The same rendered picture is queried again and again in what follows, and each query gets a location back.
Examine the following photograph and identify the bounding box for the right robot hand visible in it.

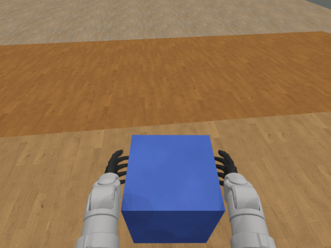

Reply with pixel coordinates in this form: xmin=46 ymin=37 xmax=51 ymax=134
xmin=214 ymin=150 xmax=238 ymax=186

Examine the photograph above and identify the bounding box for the robot right forearm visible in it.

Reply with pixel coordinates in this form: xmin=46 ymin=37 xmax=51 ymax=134
xmin=223 ymin=173 xmax=276 ymax=248

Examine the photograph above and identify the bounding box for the carton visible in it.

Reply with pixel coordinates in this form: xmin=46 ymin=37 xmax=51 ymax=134
xmin=121 ymin=135 xmax=225 ymax=243

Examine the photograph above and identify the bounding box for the left robot hand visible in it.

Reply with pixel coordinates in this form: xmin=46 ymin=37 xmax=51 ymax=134
xmin=104 ymin=150 xmax=129 ymax=184

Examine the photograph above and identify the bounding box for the robot left forearm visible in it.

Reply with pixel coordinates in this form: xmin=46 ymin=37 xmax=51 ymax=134
xmin=76 ymin=173 xmax=121 ymax=248

